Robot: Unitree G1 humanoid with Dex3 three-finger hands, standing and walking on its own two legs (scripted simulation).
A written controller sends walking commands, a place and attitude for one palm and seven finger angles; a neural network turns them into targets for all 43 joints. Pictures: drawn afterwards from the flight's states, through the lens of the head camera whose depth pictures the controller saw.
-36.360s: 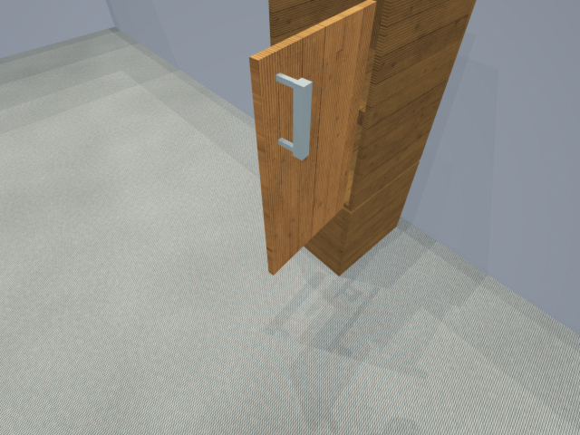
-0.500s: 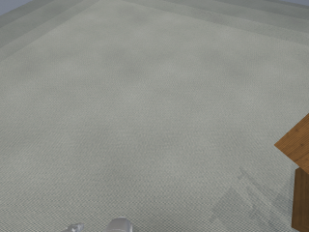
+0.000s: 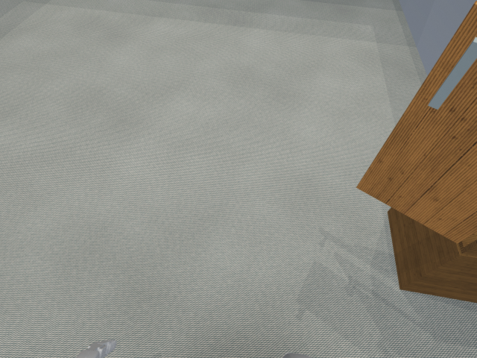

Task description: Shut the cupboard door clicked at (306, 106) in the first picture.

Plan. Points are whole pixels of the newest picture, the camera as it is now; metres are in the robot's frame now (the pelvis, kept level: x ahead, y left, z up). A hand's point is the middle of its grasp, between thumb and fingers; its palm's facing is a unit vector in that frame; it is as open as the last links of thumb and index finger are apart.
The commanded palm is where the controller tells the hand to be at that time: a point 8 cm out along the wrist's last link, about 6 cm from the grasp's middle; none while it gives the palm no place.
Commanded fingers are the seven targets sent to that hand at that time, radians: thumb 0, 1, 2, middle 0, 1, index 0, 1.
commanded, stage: turn to face it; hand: left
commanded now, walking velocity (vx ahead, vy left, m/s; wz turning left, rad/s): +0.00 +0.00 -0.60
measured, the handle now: (457, 71) +0.63 -0.40 +0.14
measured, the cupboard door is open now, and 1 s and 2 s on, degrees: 62 62 62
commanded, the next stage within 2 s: take the last steps up to it in 0.88 s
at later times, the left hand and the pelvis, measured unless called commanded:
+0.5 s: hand (150, 349) +0.15 +0.18 -0.19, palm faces -0.22 -0.96 -0.19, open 7.4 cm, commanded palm none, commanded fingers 0.00 0.90 0.90 -0.20 -0.30 -0.20 -0.30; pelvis +0.04 +0.00 -0.01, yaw -16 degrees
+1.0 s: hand (198, 303) +0.23 +0.09 -0.15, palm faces -0.51 -0.82 -0.27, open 7.4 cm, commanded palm none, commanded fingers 0.00 0.90 0.90 -0.20 -0.30 -0.20 -0.30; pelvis +0.04 -0.02 -0.01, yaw -30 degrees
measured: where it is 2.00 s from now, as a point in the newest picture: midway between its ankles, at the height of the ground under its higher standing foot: outside the picture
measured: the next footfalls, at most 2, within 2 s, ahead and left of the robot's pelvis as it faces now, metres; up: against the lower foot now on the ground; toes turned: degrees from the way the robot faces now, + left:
right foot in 0.06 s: +0.03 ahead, -0.13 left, +0.00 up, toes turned -7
left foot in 0.48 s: +0.13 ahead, +0.09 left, +0.00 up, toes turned -13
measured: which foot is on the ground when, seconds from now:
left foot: down 0.00-0.06, up 0.08-0.46, down 0.48-0.92, up 0.94-1.00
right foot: up 0.00-0.04, down 0.06-0.48, up 0.50-0.90, down 0.92-1.00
